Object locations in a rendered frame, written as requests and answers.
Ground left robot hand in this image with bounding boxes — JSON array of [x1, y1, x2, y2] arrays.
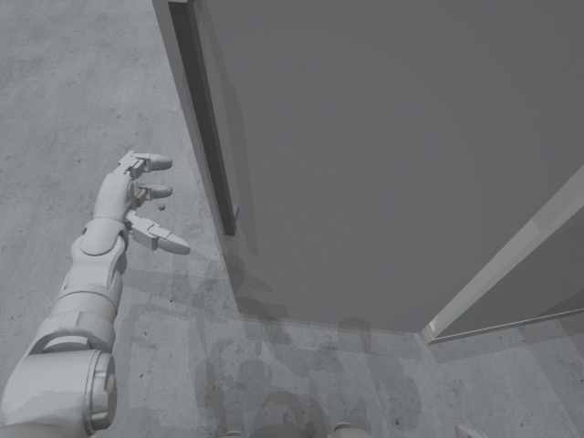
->
[[93, 151, 191, 255]]

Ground fridge door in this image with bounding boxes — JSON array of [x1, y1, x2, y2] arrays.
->
[[152, 0, 584, 333]]

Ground robot right shin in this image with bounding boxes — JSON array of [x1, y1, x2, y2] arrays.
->
[[333, 422, 352, 432]]

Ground robot left upper arm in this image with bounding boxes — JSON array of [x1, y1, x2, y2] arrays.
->
[[0, 349, 118, 438]]

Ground robot left forearm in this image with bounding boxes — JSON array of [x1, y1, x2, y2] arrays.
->
[[0, 218, 129, 427]]

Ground handle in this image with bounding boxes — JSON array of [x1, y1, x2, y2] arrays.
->
[[168, 0, 239, 236]]

